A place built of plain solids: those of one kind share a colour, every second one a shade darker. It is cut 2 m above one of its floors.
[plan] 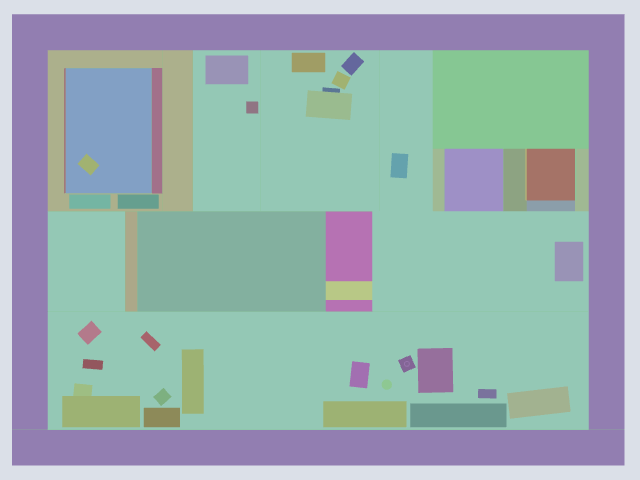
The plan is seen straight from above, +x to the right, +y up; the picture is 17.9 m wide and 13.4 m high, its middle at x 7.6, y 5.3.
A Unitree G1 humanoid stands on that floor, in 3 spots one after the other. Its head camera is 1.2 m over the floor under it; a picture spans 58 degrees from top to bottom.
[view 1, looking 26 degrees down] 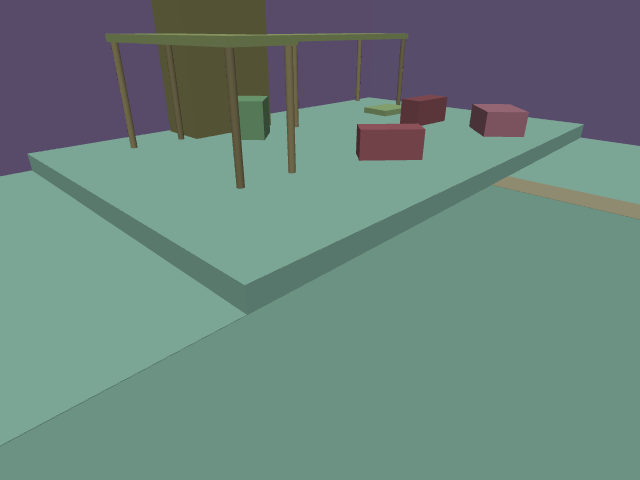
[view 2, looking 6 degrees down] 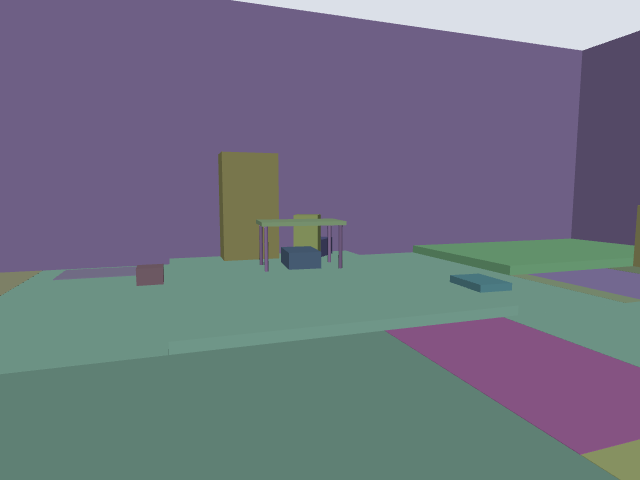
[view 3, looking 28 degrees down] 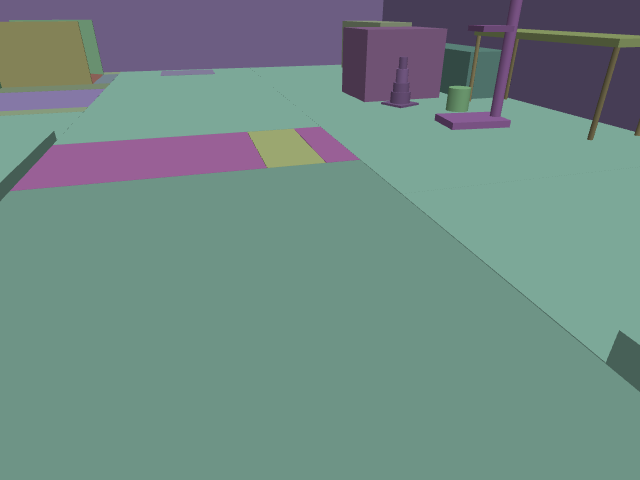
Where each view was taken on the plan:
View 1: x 6.06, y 4.70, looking -136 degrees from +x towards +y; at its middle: floor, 2.37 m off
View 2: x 6.00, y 2.75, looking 71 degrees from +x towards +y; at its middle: bin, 7.43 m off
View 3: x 4.20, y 4.70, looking -16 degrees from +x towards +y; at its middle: floor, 2.56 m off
